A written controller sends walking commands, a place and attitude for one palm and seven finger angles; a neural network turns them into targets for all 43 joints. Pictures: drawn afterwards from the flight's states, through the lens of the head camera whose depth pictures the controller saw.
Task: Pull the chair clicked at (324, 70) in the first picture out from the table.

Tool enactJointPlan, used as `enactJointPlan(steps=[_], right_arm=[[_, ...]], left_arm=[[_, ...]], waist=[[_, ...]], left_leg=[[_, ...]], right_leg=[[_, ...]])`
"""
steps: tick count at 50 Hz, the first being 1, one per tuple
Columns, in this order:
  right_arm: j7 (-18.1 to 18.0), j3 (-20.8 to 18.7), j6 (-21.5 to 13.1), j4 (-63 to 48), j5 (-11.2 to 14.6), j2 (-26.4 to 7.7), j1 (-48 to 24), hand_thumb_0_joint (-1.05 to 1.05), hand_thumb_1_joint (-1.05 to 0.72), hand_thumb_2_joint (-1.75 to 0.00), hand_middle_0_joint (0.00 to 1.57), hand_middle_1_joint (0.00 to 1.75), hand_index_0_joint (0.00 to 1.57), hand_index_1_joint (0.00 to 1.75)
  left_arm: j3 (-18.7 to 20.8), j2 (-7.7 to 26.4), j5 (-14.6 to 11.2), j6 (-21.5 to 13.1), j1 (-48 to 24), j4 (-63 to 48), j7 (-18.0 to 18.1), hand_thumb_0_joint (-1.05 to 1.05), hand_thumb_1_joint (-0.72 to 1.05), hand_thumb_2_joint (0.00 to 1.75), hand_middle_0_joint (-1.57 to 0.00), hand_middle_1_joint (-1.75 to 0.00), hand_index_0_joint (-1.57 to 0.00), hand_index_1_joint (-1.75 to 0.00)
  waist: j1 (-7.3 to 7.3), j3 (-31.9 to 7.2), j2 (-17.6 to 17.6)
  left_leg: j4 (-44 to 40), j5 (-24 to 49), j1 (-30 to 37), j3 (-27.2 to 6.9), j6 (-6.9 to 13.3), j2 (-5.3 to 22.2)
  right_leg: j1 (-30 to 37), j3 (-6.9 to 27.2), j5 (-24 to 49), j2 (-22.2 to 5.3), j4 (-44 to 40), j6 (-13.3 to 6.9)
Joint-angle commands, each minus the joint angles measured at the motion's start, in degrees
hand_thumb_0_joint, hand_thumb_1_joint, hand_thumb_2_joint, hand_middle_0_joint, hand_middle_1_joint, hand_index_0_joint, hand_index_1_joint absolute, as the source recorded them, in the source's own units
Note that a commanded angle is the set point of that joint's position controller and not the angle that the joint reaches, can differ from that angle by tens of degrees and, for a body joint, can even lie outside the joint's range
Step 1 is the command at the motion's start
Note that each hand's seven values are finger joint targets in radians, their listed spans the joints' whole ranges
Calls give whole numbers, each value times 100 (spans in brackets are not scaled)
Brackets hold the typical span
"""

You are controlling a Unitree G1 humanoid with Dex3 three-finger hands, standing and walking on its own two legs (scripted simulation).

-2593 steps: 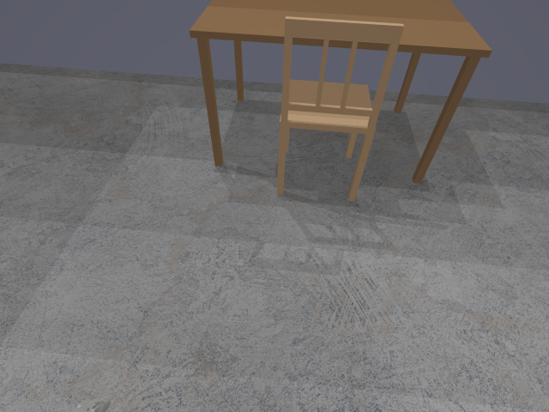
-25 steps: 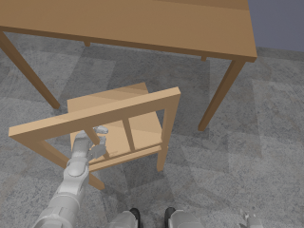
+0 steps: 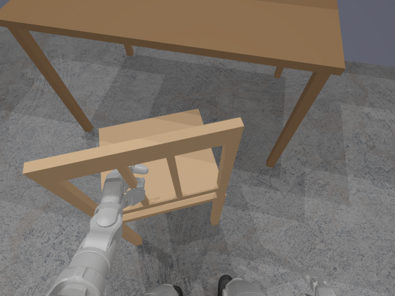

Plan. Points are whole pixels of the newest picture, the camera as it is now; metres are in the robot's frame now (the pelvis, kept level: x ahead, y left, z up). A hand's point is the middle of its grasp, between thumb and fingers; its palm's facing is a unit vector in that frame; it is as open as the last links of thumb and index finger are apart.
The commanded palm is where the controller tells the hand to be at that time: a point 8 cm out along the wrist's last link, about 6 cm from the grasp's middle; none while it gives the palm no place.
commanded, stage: step backward, pulling the chair out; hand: left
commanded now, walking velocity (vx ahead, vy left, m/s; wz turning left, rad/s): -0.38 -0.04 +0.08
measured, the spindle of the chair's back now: (135, 186) +0.35 +0.17 -0.11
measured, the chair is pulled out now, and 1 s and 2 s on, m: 0.31 0.49 0.63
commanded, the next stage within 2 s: stop walking, hand still on the chair in 1.18 s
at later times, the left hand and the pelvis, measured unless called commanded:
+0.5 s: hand (137, 230) +0.24 +0.14 -0.07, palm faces +0.06 -0.98 -0.20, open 5.0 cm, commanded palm +0.23 +0.19 -0.06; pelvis -0.08 -0.02 +0.00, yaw +1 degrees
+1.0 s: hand (128, 291) +0.13 +0.14 -0.06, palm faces +0.01 -0.98 -0.20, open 5.0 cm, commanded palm +0.12 +0.19 -0.06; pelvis -0.18 -0.01 +0.00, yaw +1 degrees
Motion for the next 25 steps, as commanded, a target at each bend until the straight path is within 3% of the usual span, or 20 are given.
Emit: enactJointPlan(steps=[1, 2, 4, 5, 6, 8, 11, 12, 13, 14, 15, 16, 17, 18, 19, 20, 22, 23, 24, 25], right_arm=[[14, -338, -187, -443, 5, -824, 384, 0, -90, -90, 20, 30, 20, 30], [-26, -373, -181, -432, 49, -859, 461, 0, -90, -90, 20, 30, 20, 30], [-82, -352, -208, -544, 110, -786, 270, 0, -90, -90, 20, 30, 20, 30], [-105, -321, -196, -554, 128, -757, 172, 0, -90, -90, 20, 30, 20, 30], [-111, -312, -170, -563, 146, -764, 137, 0, -90, -90, 20, 30, 20, 30], [-104, -234, -181, -531, 160, -752, 99, 0, -90, -90, 20, 30, 20, 30], [-147, -154, -222, -537, 184, -836, 76, 0, -90, -90, 20, 30, 20, 30], [-188, -180, -205, -581, 162, -985, 47, 0, -90, -90, 20, 30, 20, 30], [-192, -214, -149, -687, 117, -1063, 35, 0, -90, -90, 20, 30, 20, 30], [-129, -186, -90, -809, 107, -955, -121, 0, -90, -90, 20, 30, 20, 30], [-123, -148, -80, -877, 28, -838, -268, 0, -90, -90, 20, 30, 20, 30], [-102, -171, -94, -798, -30, -769, -191, 0, -90, -90, 20, 30, 20, 30], [-72, -209, -126, -702, -43, -753, -49, 0, -90, -90, 20, 30, 20, 30], [-9, -227, -181, -604, -57, -722, 83, 0, -90, -90, 20, 30, 20, 30], [47, -259, -216, -527, -61, -750, 189, 0, -90, -90, 20, 30, 20, 30], [82, -286, -228, -473, -43, -771, 311, 0, -90, -90, 20, 30, 20, 30], [69, -290, -209, -418, -47, -828, 309, 0, -90, -90, 20, 30, 20, 30], [53, -280, -194, -454, -13, -803, 174, 0, -90, -90, 20, 30, 20, 30], [22, -353, -166, -397, 34, -827, 336, 0, -90, -90, 20, 30, 20, 30], [-31, -432, -160, -384, 109, -819, 434, 0, -90, -90, 20, 30, 20, 30]], left_arm=[[200, 914, 247, -443, -1359, -1027, 21, 0, 90, 90, -50, -145, -50, -145], [343, 1117, 211, -467, -1266, -920, 38, 0, 90, 90, -50, -145, -50, -145], [310, 1154, 177, -544, -1236, -827, 32, 0, 90, 90, -50, -145, -50, -145], [332, 1193, 185, -521, -1173, -701, 28, 0, 90, 90, -50, -145, -50, -145], [354, 1182, 193, -454, -1030, -576, 26, 0, 90, 90, -50, -145, -50, -145], [300, 1080, 180, -303, -827, -596, 18, 0, 90, 90, -50, -145, -50, -145], [134, 918, 76, -273, -824, -923, 16, 0, 90, 90, -50, -145, -50, -145], [122, 952, 51, -248, -717, -980, 28, 0, 90, 90, -50, -145, -50, -145], [55, 851, 52, -284, -703, -1196, 11, 0, 90, 90, -50, -145, -50, -145], [-49, 755, 40, -332, -755, -1432, -15, 0, 90, 90, -50, -145, -50, -145], [-136, 661, 69, -307, -952, -1647, -39, 0, 90, 90, -50, -145, -50, -145], [-65, 674, 91, -268, -1054, -1651, -37, 0, 90, 90, -50, -145, -50, -145], [47, 786, 77, -238, -1079, -1656, -27, 0, 90, 90, -50, -145, -50, -145], [-21, 631, 125, -230, -1101, -1507, -35, 0, 90, 90, -50, -145, -50, -145], [-51, 573, 189, -240, -1143, -1366, -44, 0, 90, 90, -50, -145, -50, -145], [-58, 592, 241, -269, -1247, -1245, -55, 0, 90, 90, -50, -145, -50, -145], [64, 869, 335, -354, -1489, -1047, -71, 0, 90, 90, -50, -145, -50, -145], [-28, 800, 305, -372, -1619, -946, -84, 0, 90, 90, -50, -145, -50, -145], [95, 975, 289, -410, -1725, -892, -41, 0, 90, 90, -50, -145, -50, -145], [231, 1146, 230, -451, -1693, -757, 5, 0, 90, 90, -50, -145, -50, -145]], waist=[[-65, -2714, 522], [-85, -2899, 119], [-41, -2777, -152], [26, -2711, -324], [91, -2590, -560], [99, -2578, -443], [5, -2517, -511], [18, -2311, -60], [53, -2243, 536], [91, -2291, 921], [116, -2150, 1420], [129, -2151, 1468], [116, -2308, 1271], [88, -2407, 1087], [38, -2460, 1001], [-26, -2499, 889], [-39, -2343, 774], [-28, -2200, 826], [-87, -2509, 476], [-133, -2797, -300]], left_leg=[[154, 4448, 1296, -602, 91, 1187], [284, 3714, 1027, -389, -35, 982], [881, 448, 229, 1, -219, 395], [1291, -780, -99, -23, -208, 220], [1693, -1255, -267, -82, -166, 143], [1481, -1267, -255, -279, -148, 261], [22, -385, 182, -152, -30, 374], [-732, 617, 329, -518, 159, 696], [-960, 1491, 410, -1008, 411, 1132], [-1292, 1451, 183, -1210, 614, 1494], [-1425, 1706, 5, -1474, 763, 1734], [-1200, 2738, 359, -1457, 876, 1846], [-806, 3876, 1041, -1353, 911, 1853], [-379, 4928, 1716, -1228, 830, 1810], [-87, 5503, 2220, -1087, 681, 1750], [18, 5613, 2462, -958, 558, 1638], [121, 4885, 1887, -687, 381, 1393], [40, 4178, 1414, -497, 253, 1267], [162, 3531, 1281, -175, 106, 1046], [455, 2427, 1007, 251, -75, 695]], right_leg=[[1445, 366, 2865, -511, -316, -178], [1827, 477, 3782, -738, -241, -217], [1958, 905, 4271, -1454, -481, -420], [1803, 1059, 3913, -1733, -693, -491], [1575, 1112, 3259, -1861, -871, -503], [1574, 1005, 3015, -1904, -718, -769], [1421, 603, 2217, -1456, -505, -410], [1096, 265, 1383, -978, -339, -159], [837, 13, 731, -365, -5, 185], [922, -21, -230, -97, 568, 219], [742, -10, -886, -29, 1187, 132], [479, 70, -1187, -16, 1412, 83], [205, 124, -1236, 6, 1225, 97], [52, 211, -1070, -45, 743, 67], [22, 235, -645, -86, 166, 50], [130, 168, -188, -55, -267, 43], [754, 230, 1203, -187, -662, -8], [957, 226, 1649, -327, -608, -56], [1329, 408, 2800, -508, -634, -27], [1732, 623, 3968, -873, -593, 41]])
